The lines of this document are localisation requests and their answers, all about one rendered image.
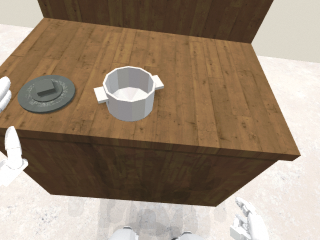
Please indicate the robot right shin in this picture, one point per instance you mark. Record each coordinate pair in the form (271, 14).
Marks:
(186, 232)

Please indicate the left robot thigh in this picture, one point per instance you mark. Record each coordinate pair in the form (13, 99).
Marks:
(124, 234)

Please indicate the lid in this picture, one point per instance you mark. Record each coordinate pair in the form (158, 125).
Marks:
(51, 102)

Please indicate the right robot hand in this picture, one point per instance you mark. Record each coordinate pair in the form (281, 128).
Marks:
(251, 229)

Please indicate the knob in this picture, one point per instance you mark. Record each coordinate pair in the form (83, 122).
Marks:
(44, 87)

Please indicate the left robot hand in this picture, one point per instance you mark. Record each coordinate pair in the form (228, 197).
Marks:
(10, 168)

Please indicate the pot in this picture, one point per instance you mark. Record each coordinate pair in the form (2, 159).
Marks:
(129, 93)

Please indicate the table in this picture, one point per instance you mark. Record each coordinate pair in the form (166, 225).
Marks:
(214, 127)

